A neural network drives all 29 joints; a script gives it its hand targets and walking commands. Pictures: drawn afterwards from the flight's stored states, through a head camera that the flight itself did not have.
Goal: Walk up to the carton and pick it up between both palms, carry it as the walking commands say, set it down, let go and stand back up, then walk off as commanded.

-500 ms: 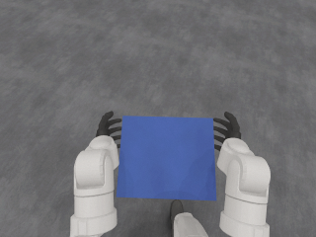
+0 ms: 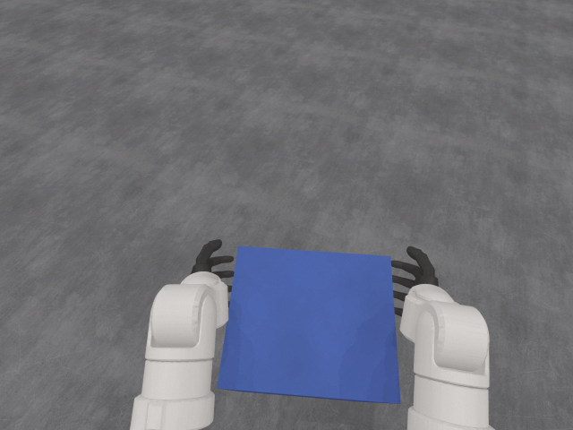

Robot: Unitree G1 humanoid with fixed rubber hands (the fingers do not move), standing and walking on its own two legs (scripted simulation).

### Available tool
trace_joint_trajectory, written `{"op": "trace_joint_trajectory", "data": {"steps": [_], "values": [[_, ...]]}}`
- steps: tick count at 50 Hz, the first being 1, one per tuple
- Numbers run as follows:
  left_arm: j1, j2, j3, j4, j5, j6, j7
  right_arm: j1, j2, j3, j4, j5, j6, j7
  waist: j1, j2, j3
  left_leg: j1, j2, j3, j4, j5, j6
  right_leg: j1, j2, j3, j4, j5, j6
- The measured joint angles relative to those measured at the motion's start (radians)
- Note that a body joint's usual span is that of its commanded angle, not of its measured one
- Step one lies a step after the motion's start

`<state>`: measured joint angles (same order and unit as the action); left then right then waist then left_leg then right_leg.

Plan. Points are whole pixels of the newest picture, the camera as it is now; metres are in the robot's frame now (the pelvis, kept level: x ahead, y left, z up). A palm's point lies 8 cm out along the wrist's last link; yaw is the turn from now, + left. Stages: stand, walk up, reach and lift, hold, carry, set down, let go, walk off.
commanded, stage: carry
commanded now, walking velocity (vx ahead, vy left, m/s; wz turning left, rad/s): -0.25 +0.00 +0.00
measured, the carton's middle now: (306, 331) +0.29 -0.02 -0.03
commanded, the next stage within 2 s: none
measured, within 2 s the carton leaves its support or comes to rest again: neither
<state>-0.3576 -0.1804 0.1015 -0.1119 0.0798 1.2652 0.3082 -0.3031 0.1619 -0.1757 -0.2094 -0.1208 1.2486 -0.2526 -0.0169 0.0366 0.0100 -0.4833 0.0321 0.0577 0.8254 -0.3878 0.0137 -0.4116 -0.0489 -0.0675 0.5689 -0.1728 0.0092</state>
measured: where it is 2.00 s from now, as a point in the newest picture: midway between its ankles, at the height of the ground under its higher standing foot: outside the picture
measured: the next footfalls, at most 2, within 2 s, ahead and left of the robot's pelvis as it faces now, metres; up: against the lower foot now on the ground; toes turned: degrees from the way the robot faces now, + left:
left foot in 0.06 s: +0.02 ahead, +0.13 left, +0.00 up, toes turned +4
right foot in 0.36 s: -0.19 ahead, -0.11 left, +0.00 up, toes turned -5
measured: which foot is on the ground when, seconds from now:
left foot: up 0.00-0.04, down 0.06-0.40, up 0.42-0.70, down 0.72-1.00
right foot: down 0.00-0.08, up 0.10-0.34, down 0.36-0.74, up 0.76-1.00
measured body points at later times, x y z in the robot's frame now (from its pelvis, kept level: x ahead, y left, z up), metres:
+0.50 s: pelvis -0.28 -0.01 +0.01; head -0.25 -0.02 +0.46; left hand +0.01 +0.14 +0.06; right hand +0.02 -0.15 +0.05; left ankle -0.17 +0.14 -0.65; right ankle -0.23 -0.11 -0.73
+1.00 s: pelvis -0.54 +0.03 +0.00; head -0.50 +0.03 +0.45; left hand -0.25 +0.20 +0.06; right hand -0.21 -0.09 +0.07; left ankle -0.46 +0.14 -0.73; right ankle -0.54 -0.10 -0.69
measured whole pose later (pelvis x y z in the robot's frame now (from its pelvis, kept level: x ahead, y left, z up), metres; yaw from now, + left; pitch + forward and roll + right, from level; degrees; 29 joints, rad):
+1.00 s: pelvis -0.54 +0.03 +0.00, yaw +1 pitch +3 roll -2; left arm -0.34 -0.17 0.14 -0.23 0.04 1.27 0.38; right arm -0.39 0.19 -0.18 -0.16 -0.12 1.22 -0.24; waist 0.07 0.03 0.03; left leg -0.48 0.08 0.06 0.59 -0.16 0.01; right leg -0.49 -0.01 -0.06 0.91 -0.42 0.05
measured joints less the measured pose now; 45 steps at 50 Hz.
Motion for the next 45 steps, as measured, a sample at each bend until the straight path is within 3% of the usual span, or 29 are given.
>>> {"op": "trace_joint_trajectory", "data": {"steps": [3,5,7,9,12,15,18,20,23,25,27,30,33,36,37,38,39,42,45], "values": [[-0.011,-0.004,0.009,-0.009,0.028,-0.002,-0.029,-0.025,0.008,-0.019,-0.011,0.037,0.008,-0.041,-0.047,-0.024,-0.009,0.103,0.004,0.005,-0.141,0.042,-0.015,-0.069,-0.015,0.01,0.008,0.056,0.012],[-0.025,-0.008,0.03,-0.017,0.054,-0.018,-0.052,-0.044,0.015,-0.02,0.0,0.051,-0.018,-0.054,-0.065,-0.083,0.016,0.1,-0.029,0.029,-0.191,0.115,-0.001,-0.104,-0.049,0.033,0.023,0.046,0.018],[-0.002,0.0,0.036,-0.016,0.069,-0.036,-0.076,-0.057,0.019,-0.009,0.03,0.056,-0.03,-0.068,-0.06,-0.06,0.019,0.063,0.0,0.029,-0.198,0.165,0.01,-0.164,-0.016,0.024,0.146,-0.16,0.015],[0.022,0.007,0.027,-0.012,0.063,-0.035,-0.069,-0.057,0.019,-0.004,0.059,0.048,-0.031,-0.06,-0.047,-0.018,0.018,0.037,0.037,0.014,-0.23,0.219,0.007,-0.213,0.026,0.019,0.345,-0.248,0.005],[0.024,0.009,0.024,-0.032,0.03,-0.003,-0.026,-0.056,0.019,-0.009,0.06,0.046,-0.018,-0.046,0.001,-0.005,0.022,0.014,0.055,0.007,-0.288,0.303,0.004,-0.19,0.036,0.016,0.469,-0.222,0.017],[0.016,0.007,0.037,-0.072,-0.002,0.006,0.011,-0.074,0.025,-0.01,0.051,0.025,-0.024,-0.019,0.042,-0.007,0.012,-0.035,0.061,0.008,-0.311,0.372,0.0,-0.078,0.038,-0.001,0.366,-0.246,0.022],[-0.005,0.0,0.051,-0.078,-0.01,-0.01,0.02,-0.095,0.032,-0.016,0.047,-0.024,-0.041,0.023,0.066,0.006,-0.005,-0.095,0.062,0.014,-0.338,0.437,-0.01,0.08,0.058,-0.023,0.125,-0.245,0.004],[-0.012,-0.004,0.036,-0.038,-0.012,-0.035,0.028,-0.086,0.031,-0.034,0.054,-0.053,-0.06,0.051,0.06,0.075,0.02,-0.111,0.084,-0.023,-0.338,0.34,-0.017,0.095,0.092,-0.058,0.072,-0.155,-0.026],[0.009,0.004,0.01,-0.004,-0.01,-0.013,0.032,-0.017,0.007,0.003,0.062,-0.039,-0.042,0.045,0.071,-0.001,0.02,-0.19,0.014,-0.036,-0.005,0.072,-0.043,0.059,0.027,-0.027,0.058,-0.109,-0.044],[0.025,0.008,0.012,0.003,-0.015,0.006,0.029,-0.008,0.003,0.016,0.066,-0.014,-0.013,0.012,0.057,-0.03,0.024,-0.21,-0.02,-0.055,0.221,0.054,-0.048,0.048,-0.004,-0.006,0.002,-0.032,-0.038],[0.027,0.008,0.014,-0.009,-0.019,0.007,0.021,-0.025,0.008,0.006,0.046,0.007,0.01,-0.019,0.024,-0.025,0.027,-0.186,-0.03,-0.065,0.315,0.057,-0.058,0.021,-0.019,0.002,-0.029,0.01,-0.031],[-0.003,-0.001,0.025,-0.048,-0.002,-0.008,0.003,-0.059,0.019,-0.017,-0.003,0.03,0.004,-0.043,-0.024,-0.009,0.029,-0.081,-0.021,-0.043,0.24,-0.003,-0.072,-0.04,-0.034,0.003,-0.045,0.062,-0.022],[-0.047,-0.017,0.057,-0.061,0.042,-0.043,-0.046,-0.086,0.028,-0.025,-0.04,0.042,-0.024,-0.063,-0.052,-0.009,0.013,0.051,-0.019,-0.013,0.07,-0.07,-0.068,-0.114,-0.042,0.005,-0.055,0.127,-0.009],[-0.073,-0.028,0.078,-0.046,0.088,-0.069,-0.086,-0.099,0.034,-0.028,-0.031,0.029,-0.052,-0.057,-0.069,-0.038,-0.007,0.199,-0.028,0.018,-0.188,-0.045,-0.049,-0.178,-0.052,0.006,-0.073,0.195,-0.001],[-0.072,-0.026,0.079,-0.037,0.097,-0.077,-0.092,-0.093,0.032,-0.021,-0.014,0.024,-0.064,-0.051,-0.073,-0.084,-0.003,0.203,-0.055,0.032,-0.222,-0.038,-0.026,-0.188,-0.077,0.02,-0.081,0.214,0.002],[-0.054,-0.02,0.076,-0.029,0.1,-0.08,-0.093,-0.085,0.03,-0.009,0.011,0.023,-0.068,-0.052,-0.067,-0.123,0.005,0.2,-0.075,0.044,-0.226,-0.012,-0.009,-0.191,-0.092,0.037,-0.085,0.214,0.005],[-0.024,-0.008,0.065,-0.02,0.094,-0.077,-0.092,-0.075,0.027,0.005,0.038,0.028,-0.061,-0.061,-0.062,-0.124,0.006,0.188,-0.07,0.044,-0.214,0.011,0.001,-0.193,-0.085,0.035,-0.057,0.128,0.008],[0.063,0.02,0.025,-0.015,0.044,-0.031,-0.047,-0.044,0.014,0.031,0.102,0.046,-0.023,-0.065,-0.036,-0.053,-0.011,0.138,-0.004,0.018,-0.186,0.055,0.003,-0.236,-0.016,0.018,0.228,-0.14,0.003],[0.075,0.024,0.016,-0.057,-0.001,0.011,0.009,-0.038,0.013,0.028,0.093,0.061,-0.005,-0.06,0.018,-0.025,0.01,0.104,0.029,0.007,-0.21,0.119,0.0,-0.237,0.02,0.023,0.459,-0.203,0.013]]}}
